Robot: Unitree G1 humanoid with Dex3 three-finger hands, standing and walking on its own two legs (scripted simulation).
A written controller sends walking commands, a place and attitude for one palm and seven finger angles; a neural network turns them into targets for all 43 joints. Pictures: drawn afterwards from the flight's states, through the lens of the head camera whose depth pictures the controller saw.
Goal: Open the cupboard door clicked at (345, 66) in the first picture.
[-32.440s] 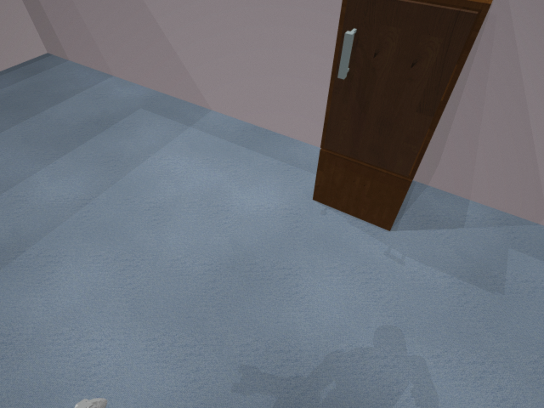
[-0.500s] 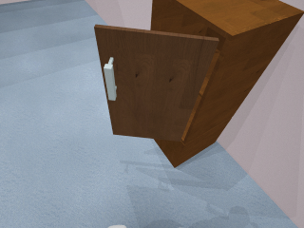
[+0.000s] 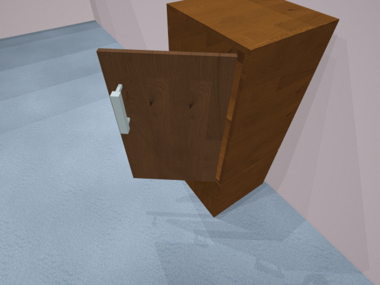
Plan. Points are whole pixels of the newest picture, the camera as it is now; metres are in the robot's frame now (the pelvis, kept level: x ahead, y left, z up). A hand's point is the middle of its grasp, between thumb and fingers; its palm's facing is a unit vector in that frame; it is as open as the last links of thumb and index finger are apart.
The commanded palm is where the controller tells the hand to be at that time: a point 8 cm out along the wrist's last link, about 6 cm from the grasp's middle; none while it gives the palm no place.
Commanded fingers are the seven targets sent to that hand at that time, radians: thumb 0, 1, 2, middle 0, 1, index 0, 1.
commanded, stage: come to a stop and stand still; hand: left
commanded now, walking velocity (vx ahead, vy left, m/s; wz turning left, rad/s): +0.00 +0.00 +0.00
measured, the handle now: (122, 109) +0.59 +0.23 +0.02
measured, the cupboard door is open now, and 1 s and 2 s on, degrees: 53 53 53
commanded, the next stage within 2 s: look again from close up in 0.76 s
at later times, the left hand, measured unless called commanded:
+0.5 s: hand out of the picture +0.02 +0.15 -0.18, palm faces +0.06 -0.99 -0.15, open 7.3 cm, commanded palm none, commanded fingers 0.00 0.90 0.90 -0.20 -0.30 -0.20 -0.30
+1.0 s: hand out of the picture +0.05 +0.19 -0.17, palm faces +0.03 -0.97 -0.24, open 7.3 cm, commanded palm none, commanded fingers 0.00 0.90 0.90 -0.20 -0.30 -0.20 -0.30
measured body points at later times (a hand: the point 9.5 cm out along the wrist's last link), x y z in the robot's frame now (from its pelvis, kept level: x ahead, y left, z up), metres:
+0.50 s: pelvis +0.03 -0.01 +0.00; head +0.05 +0.00 +0.45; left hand +0.02 +0.20 -0.16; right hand +0.02 -0.22 -0.16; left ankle +0.07 +0.14 -0.73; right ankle -0.06 -0.11 -0.73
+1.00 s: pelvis +0.04 +0.01 +0.00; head +0.06 +0.00 +0.44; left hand +0.05 +0.24 -0.15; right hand +0.09 -0.24 -0.16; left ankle +0.07 +0.14 -0.73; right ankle -0.06 -0.11 -0.73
